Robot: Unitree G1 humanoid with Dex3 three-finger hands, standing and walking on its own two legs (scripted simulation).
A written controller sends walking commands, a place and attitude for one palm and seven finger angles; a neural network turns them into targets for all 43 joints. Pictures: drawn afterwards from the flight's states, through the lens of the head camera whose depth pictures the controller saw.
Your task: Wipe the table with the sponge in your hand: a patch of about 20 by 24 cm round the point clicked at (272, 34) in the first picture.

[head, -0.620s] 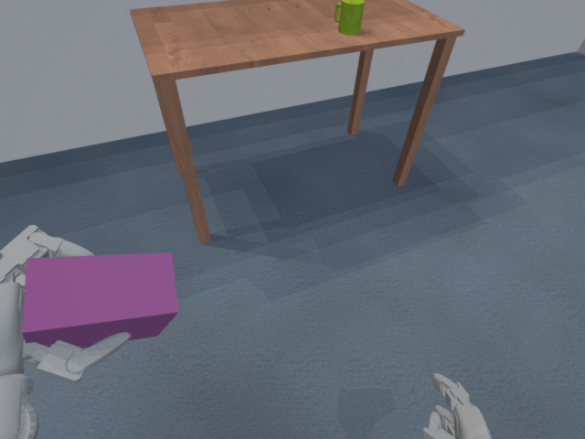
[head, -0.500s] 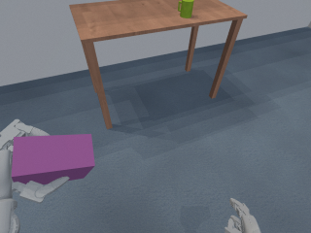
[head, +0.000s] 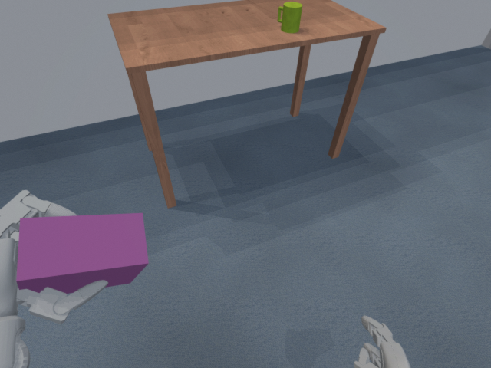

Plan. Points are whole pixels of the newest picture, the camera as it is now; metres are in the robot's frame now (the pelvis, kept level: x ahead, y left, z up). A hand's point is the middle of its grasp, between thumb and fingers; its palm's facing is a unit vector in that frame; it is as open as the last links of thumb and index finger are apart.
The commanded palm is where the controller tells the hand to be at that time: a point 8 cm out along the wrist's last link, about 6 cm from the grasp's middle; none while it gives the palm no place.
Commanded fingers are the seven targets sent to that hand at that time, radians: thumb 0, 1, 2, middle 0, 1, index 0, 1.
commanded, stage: walk to a spot facing it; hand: left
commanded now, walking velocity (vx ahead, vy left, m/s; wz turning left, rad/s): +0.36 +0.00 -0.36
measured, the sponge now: (102, 253) +0.22 +0.21 +0.14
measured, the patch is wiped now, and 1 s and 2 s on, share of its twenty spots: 0.00 0.00 0.00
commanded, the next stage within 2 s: turn to face it in 1.92 s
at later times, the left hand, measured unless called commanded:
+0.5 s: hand (126, 184) +0.32 +0.20 +0.16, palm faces +0.34 -0.85 -0.40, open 10.7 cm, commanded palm +0.28 +0.24 +0.18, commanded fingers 0.00 0.10 1.30 -1.20 -1.60 -1.20 -1.60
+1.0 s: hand (227, 120) +0.48 +0.07 +0.17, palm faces +0.19 -0.82 -0.53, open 10.7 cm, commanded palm +0.43 +0.13 +0.18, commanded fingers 0.00 0.10 1.30 -1.20 -1.60 -1.20 -1.60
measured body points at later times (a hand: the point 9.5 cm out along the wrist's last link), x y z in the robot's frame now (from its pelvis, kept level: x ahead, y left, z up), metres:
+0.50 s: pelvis +0.09 -0.02 -0.01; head +0.09 -0.01 +0.44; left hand +0.30 +0.25 +0.18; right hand +0.22 -0.28 -0.09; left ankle +0.11 +0.10 -0.74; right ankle +0.04 -0.11 -0.70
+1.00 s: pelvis +0.22 -0.12 +0.00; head +0.27 -0.14 +0.45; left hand +0.46 +0.11 +0.20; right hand +0.33 -0.39 -0.11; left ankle +0.32 +0.02 -0.67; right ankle +0.20 -0.18 -0.73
